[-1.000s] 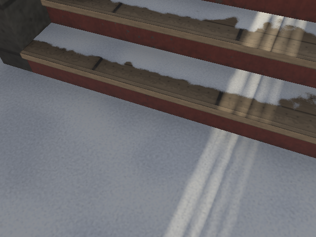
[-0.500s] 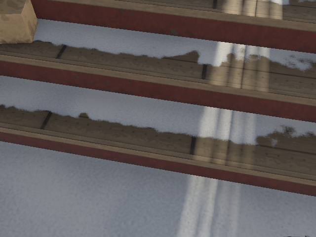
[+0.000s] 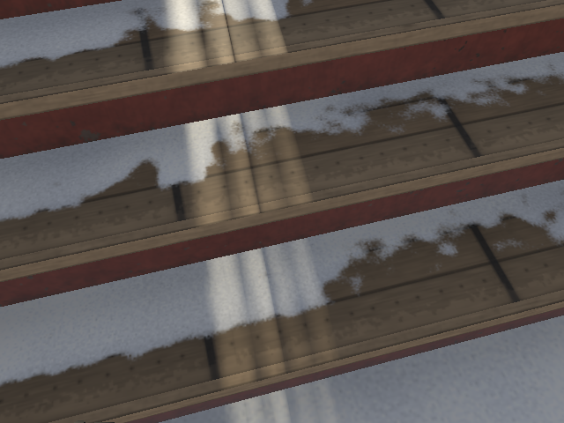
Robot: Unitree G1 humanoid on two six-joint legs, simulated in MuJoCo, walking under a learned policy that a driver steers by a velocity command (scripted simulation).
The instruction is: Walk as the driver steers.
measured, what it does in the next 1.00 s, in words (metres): walks ahead, turning right: left foot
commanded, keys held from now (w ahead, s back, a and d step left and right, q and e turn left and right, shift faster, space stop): w+e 1.00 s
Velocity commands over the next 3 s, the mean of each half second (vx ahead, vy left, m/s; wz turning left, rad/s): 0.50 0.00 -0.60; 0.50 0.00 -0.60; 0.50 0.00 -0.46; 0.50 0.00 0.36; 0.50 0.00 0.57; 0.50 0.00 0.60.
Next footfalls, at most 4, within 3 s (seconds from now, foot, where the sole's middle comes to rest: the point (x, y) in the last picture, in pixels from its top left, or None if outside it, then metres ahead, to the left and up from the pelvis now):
0.50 left None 0.36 0.09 -0.76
1.02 right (409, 304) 0.62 -0.27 -0.59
1.62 left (456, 150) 0.90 -0.40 -0.42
2.08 right None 1.06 -0.76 -0.42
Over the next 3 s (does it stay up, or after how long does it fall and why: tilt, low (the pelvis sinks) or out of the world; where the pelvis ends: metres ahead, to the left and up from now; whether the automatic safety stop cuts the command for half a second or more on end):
stays up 1.45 -0.73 0.55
